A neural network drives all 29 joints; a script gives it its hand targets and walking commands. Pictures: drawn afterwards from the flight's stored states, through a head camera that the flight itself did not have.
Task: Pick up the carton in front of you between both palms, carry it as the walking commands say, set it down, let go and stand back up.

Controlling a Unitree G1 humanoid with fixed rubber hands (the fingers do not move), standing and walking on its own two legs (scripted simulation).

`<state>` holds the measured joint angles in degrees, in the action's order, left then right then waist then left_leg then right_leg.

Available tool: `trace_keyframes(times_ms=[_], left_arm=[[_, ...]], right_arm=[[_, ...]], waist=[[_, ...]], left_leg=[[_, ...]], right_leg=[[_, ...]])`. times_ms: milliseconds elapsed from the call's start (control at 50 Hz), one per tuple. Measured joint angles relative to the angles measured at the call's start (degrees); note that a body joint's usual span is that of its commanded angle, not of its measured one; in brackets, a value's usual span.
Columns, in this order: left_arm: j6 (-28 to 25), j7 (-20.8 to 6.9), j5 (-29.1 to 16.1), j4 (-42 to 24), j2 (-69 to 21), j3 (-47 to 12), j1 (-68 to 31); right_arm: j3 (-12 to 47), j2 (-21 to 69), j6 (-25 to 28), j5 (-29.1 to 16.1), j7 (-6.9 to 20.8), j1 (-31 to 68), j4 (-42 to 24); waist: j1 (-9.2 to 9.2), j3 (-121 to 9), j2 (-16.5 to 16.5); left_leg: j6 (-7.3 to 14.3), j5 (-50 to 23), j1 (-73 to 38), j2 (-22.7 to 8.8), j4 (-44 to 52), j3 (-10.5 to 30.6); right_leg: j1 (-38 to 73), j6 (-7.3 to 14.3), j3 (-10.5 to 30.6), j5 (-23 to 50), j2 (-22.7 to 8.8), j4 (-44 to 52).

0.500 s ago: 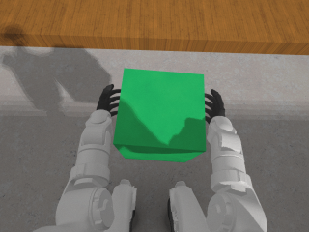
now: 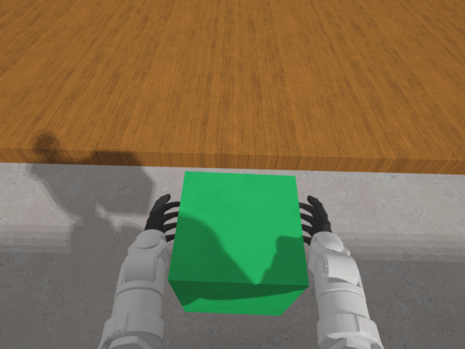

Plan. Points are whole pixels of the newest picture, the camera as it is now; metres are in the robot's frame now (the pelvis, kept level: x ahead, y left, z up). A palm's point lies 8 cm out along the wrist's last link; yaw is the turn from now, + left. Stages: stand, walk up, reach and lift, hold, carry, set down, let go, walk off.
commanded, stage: reach and lift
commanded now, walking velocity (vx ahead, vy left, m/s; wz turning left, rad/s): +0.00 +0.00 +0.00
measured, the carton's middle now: (236, 248) +0.32 +0.00 -0.07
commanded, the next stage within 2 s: hold in 1.10 s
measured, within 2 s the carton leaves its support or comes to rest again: neither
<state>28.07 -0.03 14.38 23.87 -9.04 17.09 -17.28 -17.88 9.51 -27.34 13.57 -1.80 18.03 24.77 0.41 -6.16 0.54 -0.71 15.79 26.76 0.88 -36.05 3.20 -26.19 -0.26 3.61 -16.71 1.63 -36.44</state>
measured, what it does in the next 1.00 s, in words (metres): stands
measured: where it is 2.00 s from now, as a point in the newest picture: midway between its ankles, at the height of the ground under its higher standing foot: outside the picture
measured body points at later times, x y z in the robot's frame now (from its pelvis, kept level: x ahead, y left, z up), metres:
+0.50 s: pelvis -0.01 +0.00 +0.01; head -0.03 +0.01 +0.46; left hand +0.31 +0.16 +0.03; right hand +0.31 -0.15 +0.04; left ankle +0.02 +0.13 -0.72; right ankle +0.02 -0.12 -0.72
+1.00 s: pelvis +0.01 +0.00 +0.02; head -0.02 +0.00 +0.47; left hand +0.31 +0.15 +0.05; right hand +0.31 -0.15 +0.05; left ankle +0.02 +0.13 -0.72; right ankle +0.02 -0.12 -0.72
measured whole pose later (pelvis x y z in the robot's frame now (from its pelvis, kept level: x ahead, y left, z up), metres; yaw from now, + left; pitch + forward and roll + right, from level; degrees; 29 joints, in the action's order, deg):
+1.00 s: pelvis +0.01 +0.00 +0.02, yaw +0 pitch -6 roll +0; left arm 39.1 -0.8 16.2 16.1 -8.7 12.9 -15.0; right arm -14.1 8.9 -38.2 16.3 0.0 15.9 17.3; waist 0.4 1.4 0.2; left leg -0.5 11.0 4.9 0.7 -21.5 3.3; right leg -4.3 -0.2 3.8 -11.9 1.0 -21.8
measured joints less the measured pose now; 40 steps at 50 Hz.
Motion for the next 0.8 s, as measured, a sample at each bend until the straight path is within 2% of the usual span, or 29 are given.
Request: trace_keyframes(times_ms=[100,200,300,480,800], left_arm=[[3.67,0.17,0.1,-2.42,0.22,-1.72,1.72],[6.4,-0.7,2.08,-1.37,-0.18,-0.43,0.12],[7.18,-1.36,3.64,-0.66,-0.73,1.18,-1.74],[7.15,-1.47,3.54,-2.56,-0.96,1.17,-2.47],[9.5,-0.97,2.49,-5.85,-0.06,-2.63,0.73]], right_arm=[[1.74,-0.38,-3.53,0.4,0.26,-1.21,-1.73],[0.24,0.02,-6.05,2.74,1.23,0.23,-0.71],[-1.55,0.54,-6.8,4.27,1.87,1.9,-0.23],[-1.84,0.79,-6.74,4.3,2.25,2.63,-2.17],[2.0,-0.15,-9.2,3.62,2.17,-0.48,-5.47]], waist=[[-0.03,1.74,-0.12],[0.03,3.65,-0.17],[0.03,6.17,-0.22],[-0.01,8.4,-0.11],[-0.09,7.72,-0.25]], left_leg=[[0.02,-2.12,-9.15,-0.12,6.09,0.14],[0.08,-3.24,-14.29,-0.13,8.74,0.18],[0.15,-3.38,-15.41,-0.09,8.41,0.12],[0.27,-3.82,-16.19,0.01,8.96,-0.1],[0.32,-4.6,-20.18,-0.05,13.24,-0.06]], right_leg=[[9.15,0.1,-0.03,2.08,-0.22,6.05],[14.29,0.13,-0.03,3.14,-0.36,8.64],[15.44,0.08,0.03,3.35,-0.37,8.41],[16.15,-0.09,0.3,3.82,-0.49,8.95],[20.17,-0.09,0.36,4.63,-0.69,13.29]])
